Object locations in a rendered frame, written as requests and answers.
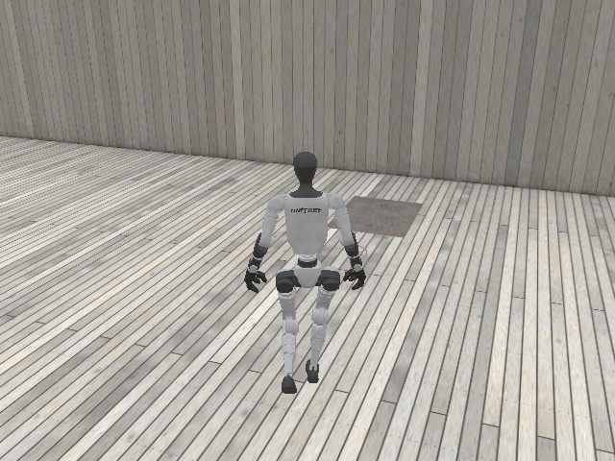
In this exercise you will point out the right robot hand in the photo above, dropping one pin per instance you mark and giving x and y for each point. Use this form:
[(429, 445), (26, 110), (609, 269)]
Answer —
[(352, 275)]

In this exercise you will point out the left robot hand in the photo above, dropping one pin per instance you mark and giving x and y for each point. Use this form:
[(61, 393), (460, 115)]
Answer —
[(249, 277)]

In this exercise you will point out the robot left upper arm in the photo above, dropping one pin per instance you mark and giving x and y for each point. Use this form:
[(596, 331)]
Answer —
[(270, 219)]

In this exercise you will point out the right robot forearm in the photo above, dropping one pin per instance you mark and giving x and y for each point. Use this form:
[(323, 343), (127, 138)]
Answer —
[(354, 255)]

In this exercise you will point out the left robot forearm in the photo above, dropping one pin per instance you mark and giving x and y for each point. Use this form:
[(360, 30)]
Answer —
[(256, 257)]

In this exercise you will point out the humanoid robot head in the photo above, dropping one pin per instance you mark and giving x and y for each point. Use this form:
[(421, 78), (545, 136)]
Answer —
[(305, 165)]

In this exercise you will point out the robot right upper arm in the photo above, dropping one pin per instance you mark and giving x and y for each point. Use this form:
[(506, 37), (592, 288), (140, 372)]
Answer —
[(342, 218)]

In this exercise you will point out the robot torso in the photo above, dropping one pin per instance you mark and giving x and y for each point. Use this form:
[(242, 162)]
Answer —
[(306, 222)]

